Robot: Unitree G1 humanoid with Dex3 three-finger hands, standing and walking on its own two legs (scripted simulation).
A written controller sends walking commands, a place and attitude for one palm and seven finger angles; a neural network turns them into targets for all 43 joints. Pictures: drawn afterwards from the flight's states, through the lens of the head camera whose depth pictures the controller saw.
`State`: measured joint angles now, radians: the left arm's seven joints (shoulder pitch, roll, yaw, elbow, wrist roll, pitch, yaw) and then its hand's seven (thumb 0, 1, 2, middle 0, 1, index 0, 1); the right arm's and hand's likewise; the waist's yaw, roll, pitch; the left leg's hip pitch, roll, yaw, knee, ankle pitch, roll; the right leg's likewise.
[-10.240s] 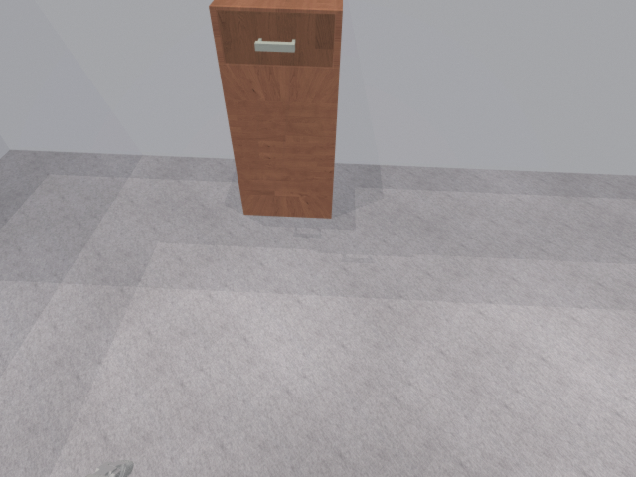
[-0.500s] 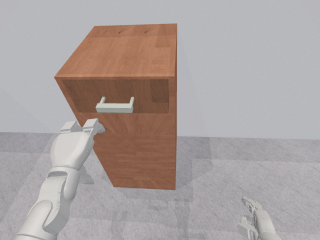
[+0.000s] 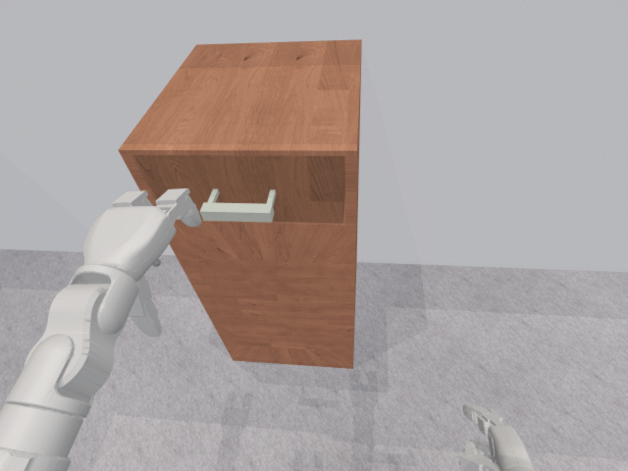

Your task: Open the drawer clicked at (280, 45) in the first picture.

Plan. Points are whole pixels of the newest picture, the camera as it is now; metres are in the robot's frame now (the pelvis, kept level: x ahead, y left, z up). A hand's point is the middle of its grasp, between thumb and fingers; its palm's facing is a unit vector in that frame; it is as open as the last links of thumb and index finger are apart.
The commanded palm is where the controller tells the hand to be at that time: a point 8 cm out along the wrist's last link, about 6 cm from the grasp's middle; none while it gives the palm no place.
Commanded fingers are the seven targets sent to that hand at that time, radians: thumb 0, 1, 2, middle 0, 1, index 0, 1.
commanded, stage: raise the hand with hooked fingers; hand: left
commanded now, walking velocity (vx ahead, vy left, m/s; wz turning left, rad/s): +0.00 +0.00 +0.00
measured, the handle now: (240, 203) +0.53 +0.22 +0.01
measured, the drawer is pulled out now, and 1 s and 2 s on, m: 0.00 0.00 0.00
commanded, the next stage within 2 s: move the hooked fingers above the handle in 0.20 s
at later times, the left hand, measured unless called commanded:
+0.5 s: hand (184, 271) +0.31 +0.21 +0.11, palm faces -0.01 -0.05 -1.00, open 13.8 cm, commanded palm +0.30 +0.22 +0.17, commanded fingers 0.00 -0.50 0.30 -0.30 -1.20 -0.30 -1.20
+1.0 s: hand (203, 235) +0.39 +0.22 +0.09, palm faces +0.00 -0.06 -1.00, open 13.8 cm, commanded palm +0.37 +0.23 +0.16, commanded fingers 0.00 -0.50 0.30 -0.30 -1.20 -0.30 -1.20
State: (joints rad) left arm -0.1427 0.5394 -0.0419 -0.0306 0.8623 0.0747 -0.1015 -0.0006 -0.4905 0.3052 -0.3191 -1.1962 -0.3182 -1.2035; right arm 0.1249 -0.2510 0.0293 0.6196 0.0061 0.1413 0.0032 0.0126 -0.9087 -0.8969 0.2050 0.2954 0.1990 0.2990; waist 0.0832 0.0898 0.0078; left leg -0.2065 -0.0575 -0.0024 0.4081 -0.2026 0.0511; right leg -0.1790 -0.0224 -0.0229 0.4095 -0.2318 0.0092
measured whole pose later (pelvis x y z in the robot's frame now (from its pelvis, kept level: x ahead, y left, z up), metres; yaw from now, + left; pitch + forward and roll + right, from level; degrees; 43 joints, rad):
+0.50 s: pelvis -0.01 -0.04 +0.00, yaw +1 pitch +0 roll +1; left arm -0.22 0.54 -0.07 0.15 0.88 0.03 -0.05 0.00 -0.49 0.30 -0.32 -1.20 -0.32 -1.20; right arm 0.09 -0.26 0.03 0.63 0.02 0.13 -0.04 0.01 -0.91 -0.90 0.20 0.30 0.20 0.30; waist 0.07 0.08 0.00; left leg -0.23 -0.02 -0.03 0.43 -0.20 0.00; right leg -0.21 0.02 -0.05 0.45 -0.24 -0.04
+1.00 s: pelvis +0.01 -0.02 -0.01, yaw +0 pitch +6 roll +0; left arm -0.39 0.53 -0.04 0.37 0.92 -0.06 0.03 0.00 -0.49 0.30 -0.32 -1.20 -0.32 -1.20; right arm 0.19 -0.26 -0.02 0.65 0.03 0.14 -0.05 0.01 -0.91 -0.90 0.20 0.30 0.20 0.30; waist 0.03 0.06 -0.03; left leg -0.36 -0.03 -0.01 0.52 -0.26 0.02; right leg -0.34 0.01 -0.03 0.53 -0.29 -0.02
